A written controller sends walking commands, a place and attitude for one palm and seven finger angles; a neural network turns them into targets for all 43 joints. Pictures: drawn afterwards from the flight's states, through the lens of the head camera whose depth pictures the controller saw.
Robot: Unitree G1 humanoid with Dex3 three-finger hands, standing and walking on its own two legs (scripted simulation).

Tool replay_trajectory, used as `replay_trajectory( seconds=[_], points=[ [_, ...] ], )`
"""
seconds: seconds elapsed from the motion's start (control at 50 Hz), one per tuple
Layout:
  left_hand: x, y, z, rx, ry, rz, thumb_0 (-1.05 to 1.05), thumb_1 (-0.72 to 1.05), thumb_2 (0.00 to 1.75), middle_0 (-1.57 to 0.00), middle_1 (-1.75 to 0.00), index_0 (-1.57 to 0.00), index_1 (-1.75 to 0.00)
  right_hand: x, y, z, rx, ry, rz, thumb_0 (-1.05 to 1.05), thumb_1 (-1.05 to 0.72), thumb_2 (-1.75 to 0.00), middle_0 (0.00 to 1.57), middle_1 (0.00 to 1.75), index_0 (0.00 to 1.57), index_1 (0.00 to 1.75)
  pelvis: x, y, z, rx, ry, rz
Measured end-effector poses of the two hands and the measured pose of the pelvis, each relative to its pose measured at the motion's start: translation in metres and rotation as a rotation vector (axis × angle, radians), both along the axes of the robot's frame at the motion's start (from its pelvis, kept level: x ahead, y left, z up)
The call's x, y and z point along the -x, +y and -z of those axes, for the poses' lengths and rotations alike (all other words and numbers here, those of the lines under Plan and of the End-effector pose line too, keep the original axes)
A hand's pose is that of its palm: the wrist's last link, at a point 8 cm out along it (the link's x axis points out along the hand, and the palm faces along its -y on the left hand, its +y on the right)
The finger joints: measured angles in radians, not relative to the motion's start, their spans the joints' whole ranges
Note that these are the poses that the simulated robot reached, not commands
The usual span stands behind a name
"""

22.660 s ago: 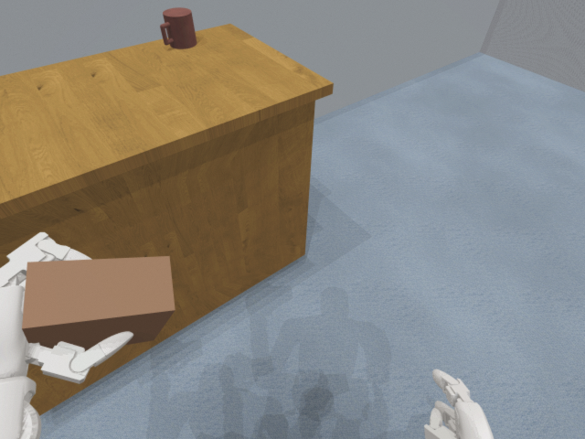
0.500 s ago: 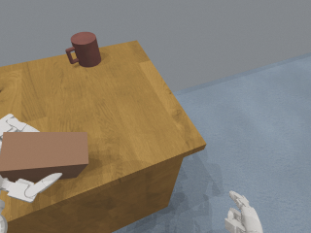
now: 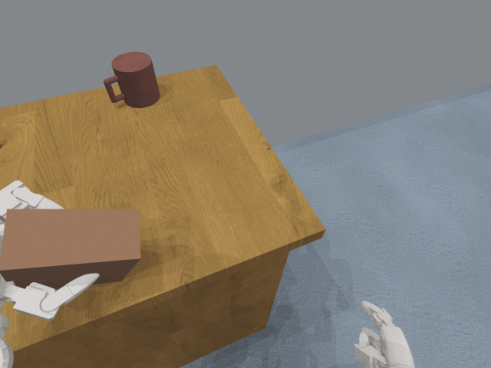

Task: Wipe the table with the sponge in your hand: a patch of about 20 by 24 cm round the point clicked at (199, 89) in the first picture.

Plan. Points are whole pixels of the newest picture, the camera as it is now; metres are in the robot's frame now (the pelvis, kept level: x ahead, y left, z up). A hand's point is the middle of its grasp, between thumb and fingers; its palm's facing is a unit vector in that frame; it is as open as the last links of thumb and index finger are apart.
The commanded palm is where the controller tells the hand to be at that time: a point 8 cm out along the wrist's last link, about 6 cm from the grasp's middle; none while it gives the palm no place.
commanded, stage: shuffle to correct the standing spot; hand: left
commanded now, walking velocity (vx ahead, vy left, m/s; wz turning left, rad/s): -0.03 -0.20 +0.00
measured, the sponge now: (94, 251) +0.23 +0.20 +0.14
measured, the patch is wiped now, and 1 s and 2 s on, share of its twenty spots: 0.00 0.00 0.00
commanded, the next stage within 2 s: come to a stop and stand still in 0.74 s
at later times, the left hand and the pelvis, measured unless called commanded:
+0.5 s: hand (49, 250) +0.22 +0.24 +0.16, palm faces +0.35 -0.84 -0.41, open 9.9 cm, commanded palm +0.16 +0.28 +0.18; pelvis +0.00 +0.00 +0.00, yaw +0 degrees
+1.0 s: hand (7, 215) +0.24 +0.28 +0.19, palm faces +0.44 -0.77 -0.46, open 9.9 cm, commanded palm +0.16 +0.27 +0.18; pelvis -0.01 +0.00 +0.00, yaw -1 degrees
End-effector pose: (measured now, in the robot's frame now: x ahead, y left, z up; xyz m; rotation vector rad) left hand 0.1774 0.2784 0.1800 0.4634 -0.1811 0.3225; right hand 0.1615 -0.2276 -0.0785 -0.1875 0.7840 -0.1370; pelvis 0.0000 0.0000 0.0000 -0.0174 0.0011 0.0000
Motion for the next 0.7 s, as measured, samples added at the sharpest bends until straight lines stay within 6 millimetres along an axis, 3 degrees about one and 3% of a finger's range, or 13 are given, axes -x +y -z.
replay_trajectory(
  seconds=[0.7],
  points=[
    [0.0005, -0.0032, -0.0008, -0.006, 0.008, -0.006, -0.01, -0.49, 1.04, -0.77, -1.35, -0.77, -1.36, -0.0016, -0.0013, 0.0011, -0.011, -0.005, -0.003, 0.01, -0.9, -0.9, 0.21, 0.3, 0.2, 0.3, -0.0001, -0.003, -0.0004, -0.001, 0.002, 0.0]
  ],
)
